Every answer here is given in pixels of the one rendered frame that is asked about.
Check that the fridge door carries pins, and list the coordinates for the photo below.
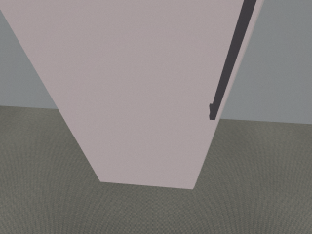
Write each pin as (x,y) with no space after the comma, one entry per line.
(133,79)

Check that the handle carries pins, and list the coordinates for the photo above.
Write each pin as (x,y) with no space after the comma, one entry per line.
(236,42)

